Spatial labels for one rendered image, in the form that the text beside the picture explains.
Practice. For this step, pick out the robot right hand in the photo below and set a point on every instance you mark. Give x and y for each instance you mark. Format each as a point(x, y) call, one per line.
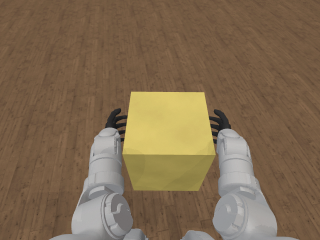
point(222, 121)

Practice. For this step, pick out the robot right forearm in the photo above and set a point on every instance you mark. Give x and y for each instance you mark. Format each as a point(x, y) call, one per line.
point(236, 167)

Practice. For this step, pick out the robot right upper arm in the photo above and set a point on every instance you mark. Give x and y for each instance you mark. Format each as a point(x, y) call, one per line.
point(237, 217)

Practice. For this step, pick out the robot left forearm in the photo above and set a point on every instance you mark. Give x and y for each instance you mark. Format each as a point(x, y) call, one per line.
point(105, 167)

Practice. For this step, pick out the robot left hand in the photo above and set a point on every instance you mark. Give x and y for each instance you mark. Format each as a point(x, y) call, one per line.
point(112, 120)

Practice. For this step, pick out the robot left thigh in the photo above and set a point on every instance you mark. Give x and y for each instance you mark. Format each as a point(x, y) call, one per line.
point(135, 234)

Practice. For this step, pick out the carton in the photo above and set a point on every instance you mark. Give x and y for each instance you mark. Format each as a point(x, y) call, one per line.
point(168, 143)

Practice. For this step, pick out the robot left upper arm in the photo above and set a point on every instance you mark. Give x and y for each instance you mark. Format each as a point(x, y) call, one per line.
point(107, 217)

